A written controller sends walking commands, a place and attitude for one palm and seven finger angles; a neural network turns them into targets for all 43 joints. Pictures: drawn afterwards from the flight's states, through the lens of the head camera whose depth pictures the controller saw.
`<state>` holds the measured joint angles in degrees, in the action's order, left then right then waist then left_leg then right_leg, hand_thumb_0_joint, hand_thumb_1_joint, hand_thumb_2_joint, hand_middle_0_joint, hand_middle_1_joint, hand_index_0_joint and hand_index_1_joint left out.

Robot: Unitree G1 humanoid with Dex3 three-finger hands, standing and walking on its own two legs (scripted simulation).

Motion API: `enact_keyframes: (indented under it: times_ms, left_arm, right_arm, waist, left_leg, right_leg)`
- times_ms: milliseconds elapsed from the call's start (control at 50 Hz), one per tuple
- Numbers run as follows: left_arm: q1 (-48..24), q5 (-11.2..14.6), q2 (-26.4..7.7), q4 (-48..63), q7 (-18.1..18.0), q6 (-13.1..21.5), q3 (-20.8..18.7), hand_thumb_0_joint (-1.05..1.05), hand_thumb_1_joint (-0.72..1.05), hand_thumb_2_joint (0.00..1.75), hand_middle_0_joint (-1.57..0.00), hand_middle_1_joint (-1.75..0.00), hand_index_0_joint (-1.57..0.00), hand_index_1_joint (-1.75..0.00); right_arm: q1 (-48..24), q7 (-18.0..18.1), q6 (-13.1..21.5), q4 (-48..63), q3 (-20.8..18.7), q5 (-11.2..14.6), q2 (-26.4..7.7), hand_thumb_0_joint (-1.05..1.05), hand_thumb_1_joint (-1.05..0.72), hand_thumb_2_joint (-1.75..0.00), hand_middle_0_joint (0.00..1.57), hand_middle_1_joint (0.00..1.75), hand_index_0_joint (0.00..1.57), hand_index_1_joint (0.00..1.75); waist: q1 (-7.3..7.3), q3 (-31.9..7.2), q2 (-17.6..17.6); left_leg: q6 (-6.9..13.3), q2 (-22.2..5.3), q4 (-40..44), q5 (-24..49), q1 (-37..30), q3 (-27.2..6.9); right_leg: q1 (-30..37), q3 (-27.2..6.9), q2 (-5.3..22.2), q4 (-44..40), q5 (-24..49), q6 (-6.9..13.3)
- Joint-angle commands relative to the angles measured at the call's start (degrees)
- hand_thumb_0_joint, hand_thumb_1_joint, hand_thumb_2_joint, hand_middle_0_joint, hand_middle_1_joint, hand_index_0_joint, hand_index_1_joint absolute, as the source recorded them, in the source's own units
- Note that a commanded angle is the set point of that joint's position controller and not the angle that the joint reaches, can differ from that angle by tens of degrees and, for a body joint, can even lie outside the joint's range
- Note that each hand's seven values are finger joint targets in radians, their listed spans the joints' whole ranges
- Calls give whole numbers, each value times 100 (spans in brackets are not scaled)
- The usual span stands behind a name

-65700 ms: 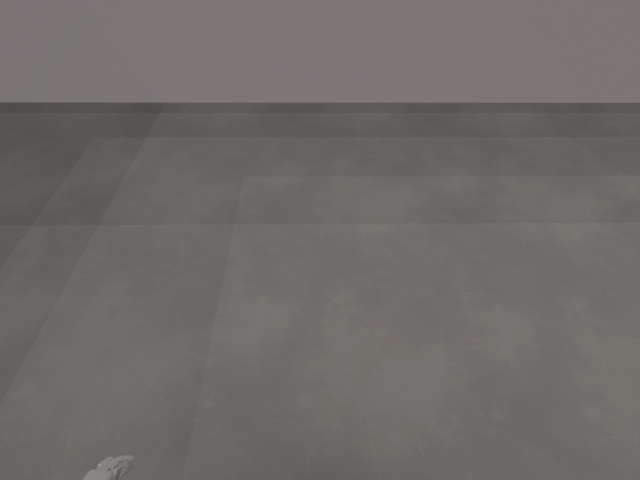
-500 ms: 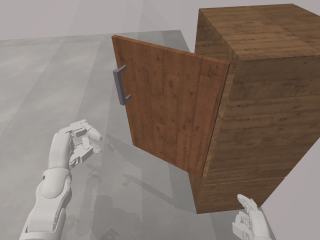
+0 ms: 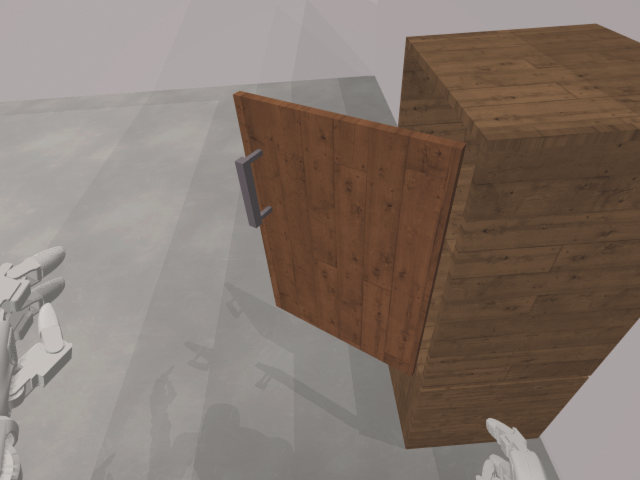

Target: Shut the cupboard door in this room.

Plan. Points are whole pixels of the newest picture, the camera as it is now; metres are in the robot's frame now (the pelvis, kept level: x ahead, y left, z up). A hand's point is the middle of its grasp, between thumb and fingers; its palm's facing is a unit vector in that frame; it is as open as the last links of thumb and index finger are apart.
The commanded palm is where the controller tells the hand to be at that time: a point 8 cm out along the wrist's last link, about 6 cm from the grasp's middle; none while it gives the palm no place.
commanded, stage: draw the hand back to the body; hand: left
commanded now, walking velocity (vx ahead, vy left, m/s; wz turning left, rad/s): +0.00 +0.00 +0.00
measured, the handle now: (256, 189) +0.61 +0.21 +0.05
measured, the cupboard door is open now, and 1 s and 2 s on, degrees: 54 54 54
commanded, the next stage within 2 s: step back with the hand held close in 0.32 s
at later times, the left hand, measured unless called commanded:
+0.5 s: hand (72, 345) +0.18 +0.27 +0.16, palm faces +0.46 -0.78 -0.41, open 7.4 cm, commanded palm +0.13 +0.30 +0.17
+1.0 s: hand (16, 393) +0.14 +0.29 +0.16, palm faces +0.41 -0.76 -0.51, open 7.4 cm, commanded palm +0.08 +0.32 +0.17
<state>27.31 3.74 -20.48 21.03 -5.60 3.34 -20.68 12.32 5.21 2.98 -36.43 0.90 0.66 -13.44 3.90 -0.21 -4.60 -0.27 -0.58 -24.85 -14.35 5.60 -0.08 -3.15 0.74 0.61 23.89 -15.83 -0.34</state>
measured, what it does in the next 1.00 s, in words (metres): shifts its weight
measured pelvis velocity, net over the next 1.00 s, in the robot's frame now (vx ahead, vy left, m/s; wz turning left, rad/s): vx -0.06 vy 0.02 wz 0.00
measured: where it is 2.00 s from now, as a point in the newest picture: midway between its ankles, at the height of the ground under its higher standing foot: outside the picture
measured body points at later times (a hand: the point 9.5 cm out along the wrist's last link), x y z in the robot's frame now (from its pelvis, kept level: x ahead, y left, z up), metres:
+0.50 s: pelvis -0.01 +0.00 +0.00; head -0.04 -0.03 +0.45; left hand +0.15 +0.30 +0.19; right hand +0.17 -0.22 -0.09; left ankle +0.00 +0.12 -0.74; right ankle -0.03 -0.12 -0.74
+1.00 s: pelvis -0.06 +0.02 -0.01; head -0.06 +0.02 +0.44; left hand +0.11 +0.33 +0.19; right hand +0.12 -0.22 -0.08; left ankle +0.00 +0.12 -0.74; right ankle -0.03 -0.12 -0.74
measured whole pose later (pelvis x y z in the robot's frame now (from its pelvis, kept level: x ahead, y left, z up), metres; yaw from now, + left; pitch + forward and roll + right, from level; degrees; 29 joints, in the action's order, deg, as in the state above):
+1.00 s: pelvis -0.06 +0.02 -0.01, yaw +0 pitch +0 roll -1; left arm 30.7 2.8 -24.6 25.6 -7.3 9.2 -24.3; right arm 10.2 5.9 -1.1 -30.5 -0.1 1.3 -12.9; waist 0.4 0.4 -2.0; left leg 2.0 0.6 -30.6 -10.8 19.7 0.5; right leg -17.1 0.2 1.9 29.3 -11.9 -2.3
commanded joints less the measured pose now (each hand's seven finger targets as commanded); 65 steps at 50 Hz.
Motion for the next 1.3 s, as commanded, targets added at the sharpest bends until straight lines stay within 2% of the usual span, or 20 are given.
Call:
enact_keyframes:
  times_ms: [0,80,100,200,240,320,420,440,460,520,620,700,800,940,980,1000,1080,1160,1240,1280]
  left_arm:
    - [-907,-1,-867,972,-120,314,-383,0,90,90,-20,-30,-20,-30]
    - [-1037,-4,-973,917,-143,331,-433,0,90,90,-20,-30,-20,-30]
    - [-1123,-20,-990,1132,-157,378,-437,0,90,90,-20,-30,-20,-30]
    - [-907,-15,-1135,1391,-191,434,-606,0,90,90,-20,-30,-20,-30]
    - [-823,-22,-1110,1379,-197,443,-621,0,90,90,-20,-30,-20,-30]
    - [-791,4,-1027,1109,-146,406,-607,0,90,90,-20,-30,-20,-30]
    - [-779,26,-928,952,-91,398,-519,0,90,90,-20,-30,-20,-30]
    - [-1283,-25,-1523,1233,-153,597,-1001,0,90,90,-20,-30,-20,-30]
    - [-715,-18,-1213,841,-139,628,-761,0,90,90,-20,-30,-20,-30]
    - [-347,-45,-1224,1040,-149,715,-730,0,90,90,-20,-30,-20,-30]
    - [42,0,-1462,1683,-248,780,-999,0,90,90,-20,-30,-20,-30]
    - [351,53,-1544,1821,-289,742,-1131,0,90,90,-20,-30,-20,-30]
    - [468,56,-1423,1625,-300,742,-1086,0,90,90,-20,-30,-20,-30]
    - [228,-90,-1347,1472,-326,932,-1091,0,90,90,-20,-30,-20,-30]
    - [26,-160,-1522,1611,-342,1007,-1203,0,90,90,-20,-30,-20,-30]
    - [-3,-168,-1347,1653,-345,1046,-1041,0,90,90,-20,-30,-20,-30]
    - [-317,-198,-1638,2130,-449,1200,-1149,0,90,90,-20,-30,-20,-30]
    - [-257,-187,-1498,2177,-542,1312,-1097,0,90,90,-20,-30,-20,-30]
    - [-89,-270,-1414,1936,-506,1410,-1239,0,90,90,-20,-30,-20,-30]
    - [109,-262,-1554,1715,-457,1427,-1395,0,90,90,-20,-30,-20,-30]
  right_arm:
    - [-858,33,417,905,-161,-3,-501,0,-90,-90,20,30,20,30]
    - [-886,81,454,881,-197,-13,-534,0,-90,-90,20,30,20,30]
    - [-878,80,468,911,-183,-18,-518,0,-90,-90,20,30,20,30]
    - [-931,83,540,915,-141,-35,-439,0,-90,-90,20,30,20,30]
    - [-943,75,558,904,-131,-38,-418,0,-90,-90,20,30,20,30]
    - [-923,62,521,898,-133,-23,-426,0,-90,-90,20,30,20,30]
    - [-904,47,476,914,-161,-7,-456,0,-90,-90,20,30,20,30]
    - [-934,6,341,1066,-234,18,-648,0,-90,-90,20,30,20,30]
    - [-909,16,260,959,-240,-9,-573,0,-90,-90,20,30,20,30]
    - [-872,-3,122,1024,-279,-21,-545,0,-90,-90,20,30,20,30]
    - [-802,68,-90,1236,-378,2,-631,0,-90,-90,20,30,20,30]
    - [-748,112,-215,1372,-389,24,-631,0,-90,-90,20,30,20,30]
    - [-720,121,-247,1417,-413,29,-702,0,-90,-90,20,30,20,30]
    - [-719,114,-123,1429,-409,59,-771,0,-90,-90,20,30,20,30]
    - [-741,120,-57,1404,-429,31,-805,0,-90,-90,20,30,20,30]
    - [-680,112,-24,1395,-405,27,-730,0,-90,-90,20,30,20,30]
    - [-516,91,156,1243,-416,-58,-739,0,-90,-90,20,30,20,30]
    - [-444,119,308,1154,-371,-79,-712,0,-90,-90,20,30,20,30]
    - [-530,140,450,1154,-403,-54,-799,0,-90,-90,20,30,20,30]
    - [-542,123,481,1131,-435,-67,-790,0,-90,-90,20,30,20,30]
  waist:
    - [-119,131,227]
    - [-73,16,400]
    - [-56,-252,246]
    - [11,-371,-13]
    - [12,-249,-150]
    - [-9,88,78]
    - [-23,104,204]
    - [-215,312,199]
    - [-248,197,516]
    - [-263,-164,678]
    - [-293,-1003,97]
    - [-272,-1228,59]
    - [-285,-900,-68]
    - [-322,-348,-5]
    - [-330,-251,95]
    - [-361,-206,176]
    - [-430,-229,290]
    - [-437,-400,-182]
    - [-339,-406,-940]
    - [-313,-446,-797]
  left_leg:
    - [207,29,357,1086,-86,169]
    - [242,45,386,915,-158,151]
    - [240,71,399,984,-205,135]
    - [200,79,377,1120,-184,148]
    - [175,68,374,1185,-173,158]
    - [162,28,452,1053,-70,169]
    - [173,11,523,881,-74,156]
    - [273,-51,135,506,432,19]
    - [278,-15,-60,485,413,-1]
    - [247,6,-233,814,421,8]
    - [221,-154,-25,2340,218,-49]
    - [194,-290,57,2996,310,-174]
    - [248,-454,418,1940,1075,-342]
    - [505,-531,849,-1514,3072,-643]
    - [526,-473,674,-1953,3176,-617]
    - [502,-403,475,-1957,3134,-562]
    - [338,-171,-121,-1587,2109,-427]
    - [370,-365,325,-1670,2239,-679]
    - [662,-987,1267,-2644,3829,-1300]
    - [685,-1018,1108,-2437,3921,-1236]
  right_leg:
    - [-575,156,-11,-515,981,28]
    - [-557,118,-3,-573,759,19]
    - [-397,125,16,-487,820,36]
    - [-227,98,24,-484,1017,55]
    - [-277,116,4,-473,1089,71]
    - [-430,129,-28,-563,907,50]
    - [-449,125,-30,-609,668,37]
    - [-966,-342,268,-949,688,66]
    - [-1093,-407,445,-1034,610,104]
    - [-1032,-349,611,-847,1097,159]
    - [-482,-6,347,-70,2460,17]
    - [-272,73,199,332,2767,-44]
    - [-262,40,83,517,1980,-90]
    - [237,-209,47,707,856,-76]
    - [-2,-352,80,457,222,-58]
    - [-212,-428,178,303,-80,-11]
    - [-1482,-648,402,-380,-1149,159]
    - [-1162,-350,154,20,-833,60]
    - [378,-102,-400,1573,227,-85]
    - [497,-197,-418,1633,549,-72]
